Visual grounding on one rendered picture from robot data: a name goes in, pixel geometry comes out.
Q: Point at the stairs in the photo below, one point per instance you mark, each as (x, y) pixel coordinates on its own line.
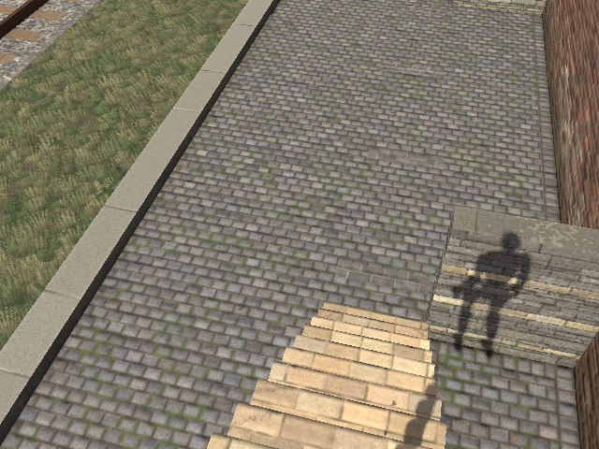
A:
(354, 379)

